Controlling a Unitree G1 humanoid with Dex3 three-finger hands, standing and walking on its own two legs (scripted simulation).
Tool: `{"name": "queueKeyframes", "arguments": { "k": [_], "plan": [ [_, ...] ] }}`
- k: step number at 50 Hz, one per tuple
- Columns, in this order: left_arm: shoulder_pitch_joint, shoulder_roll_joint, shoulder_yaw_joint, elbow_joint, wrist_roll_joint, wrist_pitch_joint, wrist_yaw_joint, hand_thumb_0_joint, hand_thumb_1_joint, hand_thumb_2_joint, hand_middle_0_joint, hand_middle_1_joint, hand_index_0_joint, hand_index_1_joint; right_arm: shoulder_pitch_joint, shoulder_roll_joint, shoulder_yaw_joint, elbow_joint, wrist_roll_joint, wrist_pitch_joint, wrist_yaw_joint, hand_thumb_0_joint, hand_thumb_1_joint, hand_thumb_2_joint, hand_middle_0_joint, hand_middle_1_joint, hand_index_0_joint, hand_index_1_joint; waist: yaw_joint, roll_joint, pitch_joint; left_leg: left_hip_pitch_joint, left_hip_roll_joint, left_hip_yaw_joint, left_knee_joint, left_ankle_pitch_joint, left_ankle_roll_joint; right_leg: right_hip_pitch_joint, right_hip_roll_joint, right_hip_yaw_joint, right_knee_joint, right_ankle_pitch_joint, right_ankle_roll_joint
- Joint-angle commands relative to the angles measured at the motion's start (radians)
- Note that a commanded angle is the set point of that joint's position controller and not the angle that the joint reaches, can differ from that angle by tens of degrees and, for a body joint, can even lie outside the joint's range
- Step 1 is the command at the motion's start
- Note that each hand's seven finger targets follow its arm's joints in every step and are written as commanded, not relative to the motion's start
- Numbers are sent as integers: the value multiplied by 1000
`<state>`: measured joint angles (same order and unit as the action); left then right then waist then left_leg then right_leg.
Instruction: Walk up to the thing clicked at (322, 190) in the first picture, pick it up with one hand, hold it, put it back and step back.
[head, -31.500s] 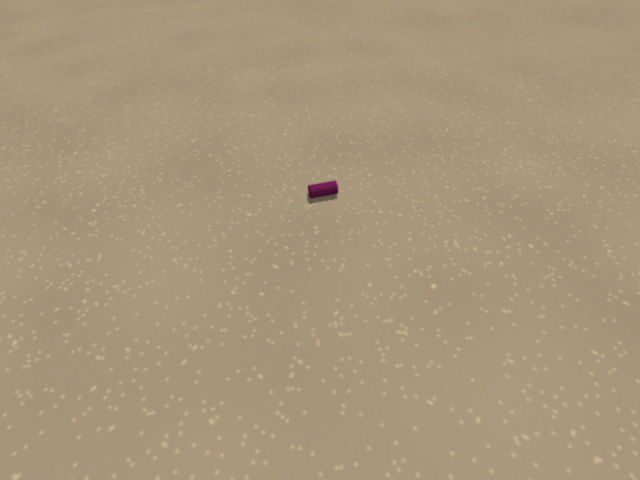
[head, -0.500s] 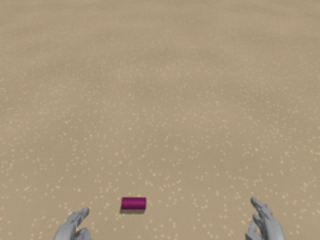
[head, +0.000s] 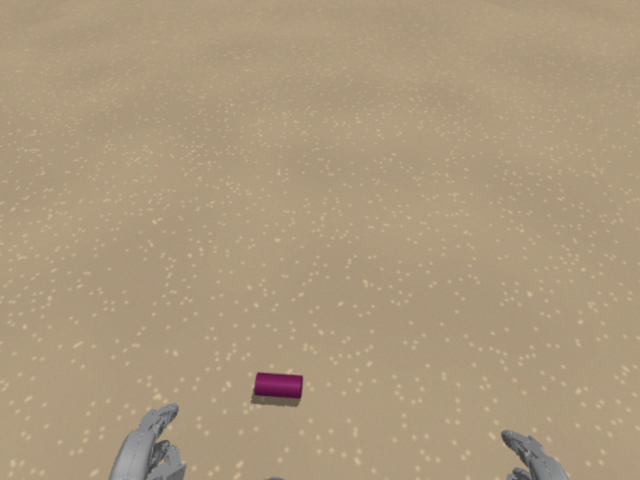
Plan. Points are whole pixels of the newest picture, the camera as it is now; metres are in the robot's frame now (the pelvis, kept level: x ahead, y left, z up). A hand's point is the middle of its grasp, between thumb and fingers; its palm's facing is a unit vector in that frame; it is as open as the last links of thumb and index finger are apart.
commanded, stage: stand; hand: left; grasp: from above
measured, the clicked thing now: (279, 385) +0.48 +0.17 -0.70
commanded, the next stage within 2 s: none
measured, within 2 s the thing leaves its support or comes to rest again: neither
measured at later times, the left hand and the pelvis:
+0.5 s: hand out of the picture +0.04 +0.24 -0.12, palm faces +0.05 -0.95 -0.32, open 7.4 cm; pelvis +0.01 +0.01 +0.04, yaw +1 degrees
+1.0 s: hand out of the picture +0.05 +0.24 -0.11, palm faces +0.03 -0.94 -0.34, open 7.3 cm; pelvis +0.00 +0.00 +0.05, yaw +1 degrees
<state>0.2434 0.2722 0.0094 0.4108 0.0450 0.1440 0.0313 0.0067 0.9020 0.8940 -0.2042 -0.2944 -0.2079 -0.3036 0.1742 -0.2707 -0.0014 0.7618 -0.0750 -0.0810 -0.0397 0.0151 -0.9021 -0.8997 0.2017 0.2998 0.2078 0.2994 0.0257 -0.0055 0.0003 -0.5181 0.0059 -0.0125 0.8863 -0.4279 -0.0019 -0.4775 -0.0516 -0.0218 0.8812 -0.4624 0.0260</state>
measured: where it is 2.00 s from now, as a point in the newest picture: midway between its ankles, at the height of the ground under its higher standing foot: outside the picture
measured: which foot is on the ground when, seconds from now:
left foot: down 0.00-1.00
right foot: down 0.00-1.00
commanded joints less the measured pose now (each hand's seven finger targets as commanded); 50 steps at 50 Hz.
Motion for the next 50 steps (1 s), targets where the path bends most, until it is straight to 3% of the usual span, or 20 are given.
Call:
{"name": "queueKeyframes", "arguments": {
  "k": [1,5,8,10,12,16,18,20,25,29,37,40,44,50],
  "plan": [
    [-53,163,89,84,4,-105,13,0,899,900,-200,-300,-200,-300,-31,-152,-85,-33,28,-4,22,0,-900,-900,200,300,200,300,0,-55,-135,181,17,-58,-185,295,64,122,-52,102,-228,251,-72],
    [-86,162,89,228,5,-135,16,0,899,900,-200,-300,-200,-300,-26,-158,-88,35,21,18,24,0,-900,-900,200,300,200,300,-10,-4,-71,201,33,-85,-271,254,69,149,-47,81,-293,217,-55],
    [-78,147,85,320,-1,-140,13,0,899,900,-200,-300,-200,-300,-41,-177,-90,72,19,26,19,0,-900,-900,200,300,200,300,-2,76,-26,205,67,-144,-398,151,73,181,-19,40,-308,188,-43],
    [-62,141,82,378,-5,-143,10,0,899,900,-200,-300,-200,-300,-51,-188,-90,98,24,28,16,0,-900,-900,200,300,200,300,5,80,-22,221,85,-167,-452,152,70,224,-15,29,-333,208,-40],
    [-48,152,81,430,-5,-150,9,0,899,900,-200,-300,-200,-300,-53,-187,-88,125,29,33,12,0,-900,-900,200,300,200,300,8,55,-25,251,80,-149,-455,216,62,270,-33,40,-387,255,-43],
    [-68,175,80,504,-14,-158,14,0,899,900,-200,-300,-200,-300,-11,-193,-85,185,39,39,2,0,-900,-900,200,300,200,300,-14,21,-38,350,75,-108,-446,439,47,326,-59,56,-439,388,-45],
    [-67,173,74,539,-17,-155,16,0,899,900,-200,-300,-200,-300,-22,-189,-82,206,44,42,0,0,-900,-900,200,300,200,300,-12,23,-27,374,78,-106,-466,454,43,335,-59,50,-464,391,-41],
    [-71,179,70,567,-15,-154,16,0,899,900,-200,-300,-200,-300,-32,-188,-80,225,47,49,0,0,-900,-900,200,300,200,300,-11,12,-1,371,80,-107,-496,388,38,343,-59,48,-502,336,-37],
    [-85,187,66,619,-12,-155,16,0,899,900,-200,-300,-200,-300,-42,-189,-75,261,48,56,1,0,-900,-900,200,300,200,300,-11,11,31,366,82,-105,-539,359,30,371,-64,48,-548,318,-31],
    [-92,194,65,642,-12,-154,11,0,899,900,-200,-300,-200,-300,-49,-198,-75,279,49,61,5,0,-900,-900,200,300,200,300,-12,14,57,355,82,-112,-581,251,27,358,-59,44,-576,261,-32],
    [-114,202,63,667,-14,-159,7,0,899,900,-200,-300,-200,-300,-77,-204,-69,294,50,58,9,0,-900,-900,200,300,200,300,-7,19,43,376,93,-112,-590,300,28,371,-68,48,-592,292,-31],
    [-115,212,63,677,-16,-159,4,0,899,900,-200,-300,-200,-300,-76,-210,-67,302,52,59,11,0,-900,-900,200,300,200,300,-10,9,59,366,88,-111,-602,259,22,365,-65,51,-605,259,-30],
    [-129,214,60,676,-17,-164,3,0,899,900,-200,-300,-200,-300,-74,-213,-61,307,54,57,13,0,-900,-900,200,300,200,300,-15,2,37,382,93,-106,-591,328,22,381,-70,52,-609,300,-29],
    [-146,228,59,678,-22,-165,1,0,899,900,-200,-300,-200,-300,-68,-220,-54,321,53,58,14,0,-900,-900,200,300,200,300,-17,5,20,375,98,-99,-596,334,21,405,-75,56,-613,312,-31]
  ]
}}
